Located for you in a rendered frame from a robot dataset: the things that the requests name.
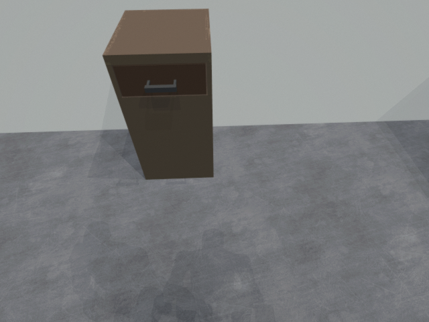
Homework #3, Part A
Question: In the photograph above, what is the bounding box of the drawer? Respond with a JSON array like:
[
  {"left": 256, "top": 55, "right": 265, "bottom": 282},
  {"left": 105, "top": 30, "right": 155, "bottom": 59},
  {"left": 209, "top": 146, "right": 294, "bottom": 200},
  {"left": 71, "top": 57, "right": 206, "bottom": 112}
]
[{"left": 113, "top": 63, "right": 206, "bottom": 97}]

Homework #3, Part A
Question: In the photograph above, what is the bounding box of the handle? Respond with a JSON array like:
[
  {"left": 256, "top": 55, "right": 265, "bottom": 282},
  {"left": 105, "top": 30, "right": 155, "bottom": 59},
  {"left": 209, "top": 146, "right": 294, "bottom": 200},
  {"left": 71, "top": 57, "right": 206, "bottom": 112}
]
[{"left": 144, "top": 80, "right": 177, "bottom": 93}]

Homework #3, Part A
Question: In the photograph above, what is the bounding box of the cabinet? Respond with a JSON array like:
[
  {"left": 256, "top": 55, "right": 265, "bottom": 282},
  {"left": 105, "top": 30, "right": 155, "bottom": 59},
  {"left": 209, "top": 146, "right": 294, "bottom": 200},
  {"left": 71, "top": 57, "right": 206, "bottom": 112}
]
[{"left": 103, "top": 9, "right": 214, "bottom": 180}]

